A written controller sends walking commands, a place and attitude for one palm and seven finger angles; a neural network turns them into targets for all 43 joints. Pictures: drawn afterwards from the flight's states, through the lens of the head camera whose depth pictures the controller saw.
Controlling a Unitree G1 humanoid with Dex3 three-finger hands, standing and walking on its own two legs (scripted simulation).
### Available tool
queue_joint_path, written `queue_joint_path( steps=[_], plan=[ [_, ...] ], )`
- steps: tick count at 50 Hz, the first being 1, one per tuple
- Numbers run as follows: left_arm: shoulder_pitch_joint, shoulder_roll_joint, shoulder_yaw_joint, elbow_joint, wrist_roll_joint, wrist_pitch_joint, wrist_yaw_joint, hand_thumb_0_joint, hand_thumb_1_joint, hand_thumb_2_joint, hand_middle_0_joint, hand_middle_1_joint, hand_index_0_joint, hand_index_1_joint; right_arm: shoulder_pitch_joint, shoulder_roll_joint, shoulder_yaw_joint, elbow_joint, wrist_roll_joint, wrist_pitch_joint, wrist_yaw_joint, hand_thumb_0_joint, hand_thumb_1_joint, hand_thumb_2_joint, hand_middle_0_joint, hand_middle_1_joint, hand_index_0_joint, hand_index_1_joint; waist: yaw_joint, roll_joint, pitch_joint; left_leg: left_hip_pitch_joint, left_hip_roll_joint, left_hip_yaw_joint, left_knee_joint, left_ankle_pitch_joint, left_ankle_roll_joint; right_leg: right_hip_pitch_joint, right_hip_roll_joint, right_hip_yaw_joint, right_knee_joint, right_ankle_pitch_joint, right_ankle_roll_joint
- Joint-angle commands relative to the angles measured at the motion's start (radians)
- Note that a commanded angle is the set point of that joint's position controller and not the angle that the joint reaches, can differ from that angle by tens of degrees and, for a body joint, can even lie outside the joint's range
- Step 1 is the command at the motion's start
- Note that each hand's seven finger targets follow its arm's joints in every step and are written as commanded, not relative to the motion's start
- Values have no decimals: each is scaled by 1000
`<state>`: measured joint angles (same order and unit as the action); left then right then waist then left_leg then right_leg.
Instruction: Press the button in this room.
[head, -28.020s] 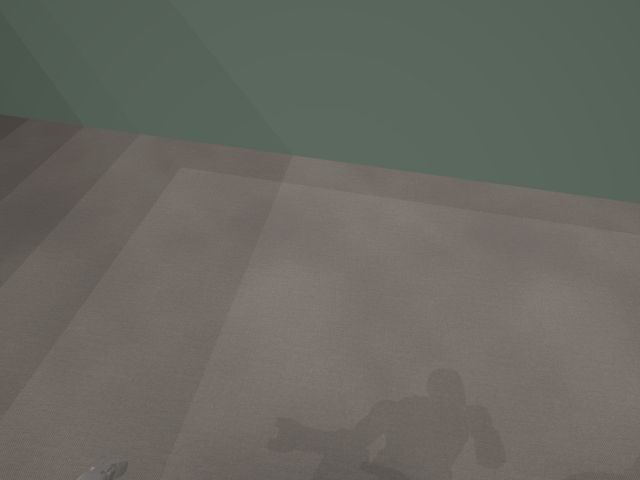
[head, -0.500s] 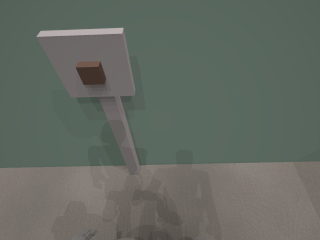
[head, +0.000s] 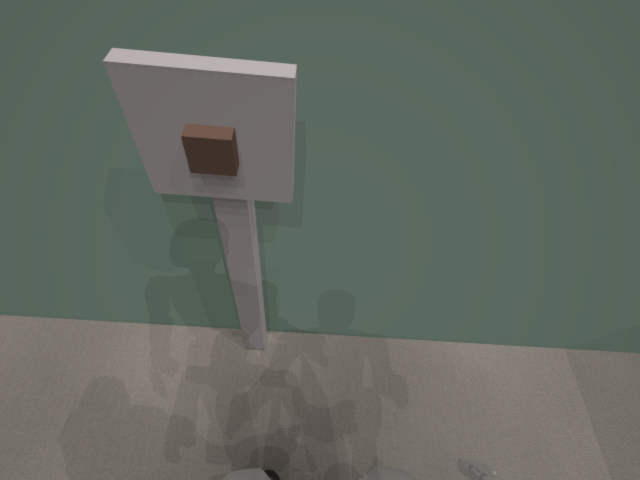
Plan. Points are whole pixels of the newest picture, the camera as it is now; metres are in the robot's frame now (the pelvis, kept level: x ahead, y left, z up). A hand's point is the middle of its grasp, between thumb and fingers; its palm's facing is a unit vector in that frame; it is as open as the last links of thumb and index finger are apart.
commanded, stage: come to a stop and stand still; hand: left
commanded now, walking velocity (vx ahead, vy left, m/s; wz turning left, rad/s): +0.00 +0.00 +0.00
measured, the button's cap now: (212, 149) +0.50 +0.20 +0.10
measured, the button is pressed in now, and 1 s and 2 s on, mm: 0 0 0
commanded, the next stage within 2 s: look again from close up in 0.68 s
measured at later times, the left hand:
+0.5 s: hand out of the picture -0.04 +0.11 -0.18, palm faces +0.02 -0.98 -0.19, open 7.3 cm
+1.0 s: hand out of the picture -0.03 +0.16 -0.18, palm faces +0.04 -0.97 -0.24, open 7.4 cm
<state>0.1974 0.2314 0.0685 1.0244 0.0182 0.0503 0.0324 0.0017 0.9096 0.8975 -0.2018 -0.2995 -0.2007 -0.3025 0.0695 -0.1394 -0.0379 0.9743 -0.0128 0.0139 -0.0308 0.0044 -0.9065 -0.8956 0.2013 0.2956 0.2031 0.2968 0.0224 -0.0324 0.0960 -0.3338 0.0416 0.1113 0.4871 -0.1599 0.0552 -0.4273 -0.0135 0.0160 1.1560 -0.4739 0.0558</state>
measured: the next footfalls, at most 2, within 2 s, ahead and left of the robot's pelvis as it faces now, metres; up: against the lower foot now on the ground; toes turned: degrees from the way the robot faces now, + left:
right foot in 0.20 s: +0.04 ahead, -0.15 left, +0.00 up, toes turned -4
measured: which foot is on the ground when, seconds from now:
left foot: down 0.00-1.00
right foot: up 0.00-0.18, down 0.20-1.00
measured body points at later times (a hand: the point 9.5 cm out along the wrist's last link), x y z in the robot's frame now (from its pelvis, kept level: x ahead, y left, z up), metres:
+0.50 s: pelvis -0.05 -0.06 +0.00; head -0.04 -0.06 +0.45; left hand -0.04 +0.16 -0.16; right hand -0.09 -0.29 -0.16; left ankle -0.02 +0.10 -0.74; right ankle -0.07 -0.16 -0.74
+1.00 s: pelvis -0.06 -0.03 -0.01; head -0.06 -0.03 +0.44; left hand -0.03 +0.22 -0.16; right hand -0.02 -0.29 -0.15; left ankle -0.02 +0.10 -0.74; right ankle -0.07 -0.16 -0.74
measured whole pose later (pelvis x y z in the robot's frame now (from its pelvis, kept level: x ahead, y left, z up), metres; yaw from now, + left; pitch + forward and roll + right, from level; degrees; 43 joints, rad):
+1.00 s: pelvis -0.06 -0.03 -0.01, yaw +1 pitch -2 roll -1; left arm 0.28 0.21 0.03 1.02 0.03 0.00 0.02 0.01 0.91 0.90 -0.21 -0.30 -0.20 -0.30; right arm 0.27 -0.22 -0.04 1.00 -0.02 0.00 -0.02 0.01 -0.91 -0.90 0.20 0.30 0.20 0.30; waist -0.01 0.01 0.02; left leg -0.29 0.04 0.00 0.57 -0.25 -0.02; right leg -0.19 -0.03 -0.07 0.55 -0.32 0.01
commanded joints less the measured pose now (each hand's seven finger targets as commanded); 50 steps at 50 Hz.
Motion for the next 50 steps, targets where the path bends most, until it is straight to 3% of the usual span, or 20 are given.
queue_joint_path(
  steps=[1,4,6,8,9,10,11,12,15,17,20,22,24,38,39,40,41,44,46,50],
  plan=[
    [66,43,-2,-43,-1,-8,-7,0,900,900,-200,-300,-200,-300,119,-186,-48,-17,-3,-11,-4,0,-900,-900,200,300,200,300,-47,201,-188,228,260,-240,-181,235,123,-10,-38,-12,-167,-24,4],
    [42,26,-17,-46,1,-15,-11,0,900,900,-200,-300,-200,-300,137,-199,-55,2,-7,-6,6,0,-900,-900,200,300,200,300,-63,211,-159,171,250,-269,-225,27,107,76,-39,-51,-366,-48,-14],
    [92,18,-23,-26,-4,-20,-10,0,900,900,-200,-300,-200,-300,130,-204,-59,10,-8,-3,13,0,-900,-900,200,300,200,300,-43,216,-166,131,230,-269,-246,-91,84,154,-27,-74,-501,-5,-29],
    [184,19,-22,16,-2,-25,-8,0,900,900,-200,-300,-200,-300,116,-192,-59,14,-4,2,17,0,-900,-900,200,300,200,300,-5,179,-155,24,173,-218,-247,-227,22,311,-13,-117,-707,143,-46],
    [206,47,-23,24,2,-33,-4,0,900,900,-200,-300,-200,-300,121,-165,-55,20,2,2,21,0,-900,-900,200,300,200,300,1,116,-144,-15,120,-182,-180,-243,-19,353,-55,-62,-823,173,-61],
    [184,100,-19,13,9,-42,0,0,900,900,-200,-300,-200,-300,128,-107,-45,10,10,8,25,0,-900,-900,200,300,200,300,-13,-36,-107,-65,45,-120,-57,-273,-70,284,-202,130,-924,26,-120],
    [109,145,-17,-15,8,-41,-2,0,900,900,-200,-300,-200,-300,114,-78,-31,-4,9,14,32,0,-900,-900,200,300,200,300,-29,-130,-39,-32,0,-79,25,-246,-91,107,-315,221,-1019,-135,-176],
    [42,152,-9,-38,4,-49,2,0,900,900,-200,-300,-200,-300,89,-94,-34,-1,1,24,31,0,-900,-900,200,300,200,300,-14,-242,13,-15,7,-102,138,-239,-82,-8,-319,270,-1067,-193,-201],
    [-23,84,-25,-33,1,-57,2,0,900,900,-200,-300,-200,-300,190,-86,-26,62,-2,16,27,0,-900,-900,200,300,200,300,-62,-139,23,17,12,-104,201,-157,-72,43,-222,108,-952,107,-178],
    [32,64,-33,-3,-7,-68,-2,0,900,900,-200,-300,-200,-300,222,-77,-15,89,0,4,20,0,-900,-900,200,300,200,300,-51,-105,-11,60,11,-87,112,-96,-81,114,-193,59,-871,274,-155],
    [85,40,-41,36,-13,-69,-2,0,900,900,-200,-300,-200,-300,256,-85,-3,120,2,-15,8,0,-900,-900,200,300,200,300,-37,-19,-35,161,43,-128,-47,84,-76,119,-144,39,-808,285,-107],
    [111,21,-44,50,-14,-66,-1,0,900,900,-200,-300,-200,-300,259,-100,2,133,1,-16,-1,0,-900,-900,200,300,200,300,-25,-37,4,168,72,-140,-74,65,-71,104,-108,50,-845,218,-86],
    [111,29,-42,69,-16,-60,-2,0,900,900,-200,-300,-200,-300,260,-96,3,153,3,-18,-2,0,-900,-900,200,300,200,300,-20,75,-31,158,70,-147,-86,85,-69,170,-104,28,-829,243,-76],
    [138,0,-43,81,-11,-63,0,0,900,900,-200,-300,-200,-300,295,-62,4,160,2,-21,-4,0,-900,-900,200,300,200,300,-30,22,11,134,54,-137,-122,-23,-68,154,-93,31,-870,140,-79],
    [90,195,-40,-23,14,-81,-2,0,900,900,-200,-300,-200,-300,227,-227,-4,12,-9,-21,7,0,-900,-900,200,300,200,300,-61,19,107,57,31,-155,-26,62,-55,129,-78,-5,-820,329,-99],
    [102,126,-13,-25,3,-86,5,0,900,900,-200,-300,-200,-300,221,-189,-19,-4,-15,-41,-2,0,-900,-900,200,300,200,300,-30,67,-105,92,47,-137,9,-21,-43,186,-128,45,-773,241,-105],
    [103,118,-19,-39,2,-89,5,0,900,900,-200,-300,-200,-300,234,-172,-15,-13,-15,-44,-6,0,-900,-900,200,300,200,300,-38,37,-172,85,27,-142,42,2,-40,221,-132,58,-779,259,-120],
    [87,115,-14,-67,5,-74,4,0,900,900,-200,-300,-200,-300,241,-154,-16,-32,-16,-33,-2,0,-900,-900,200,300,200,300,-43,-65,-90,48,8,-117,55,-60,-37,157,-147,69,-811,152,-132],
    [60,143,-5,-83,5,-76,3,0,900,900,-200,-300,-200,-300,230,-194,-27,-38,-11,-39,1,0,-900,-900,200,300,200,300,-46,-14,-39,54,27,-136,20,-22,-27,124,-120,39,-780,159,-122],
    [51,183,1,-99,1,-77,-3,0,900,900,-200,-300,-200,-300,177,-277,-38,-57,-8,-53,3,0,-900,-900,200,300,200,300,-22,100,-80,49,74,-209,-37,77,3,201,-72,-12,-703,271,-100]
  ],
)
